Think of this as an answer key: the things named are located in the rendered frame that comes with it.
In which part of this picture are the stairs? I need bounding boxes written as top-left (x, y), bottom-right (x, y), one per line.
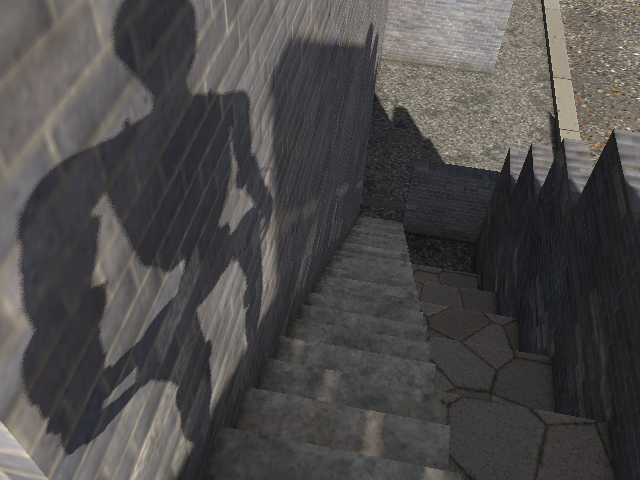
top-left (202, 215), bottom-right (461, 480)

